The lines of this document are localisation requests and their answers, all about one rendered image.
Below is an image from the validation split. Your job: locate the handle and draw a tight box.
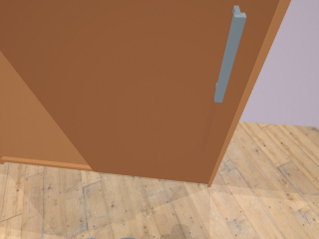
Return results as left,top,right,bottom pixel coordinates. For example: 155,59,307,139
214,5,247,103

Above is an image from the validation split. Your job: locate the wardrobe door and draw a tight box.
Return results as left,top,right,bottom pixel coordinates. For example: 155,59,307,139
0,0,280,184
0,51,88,165

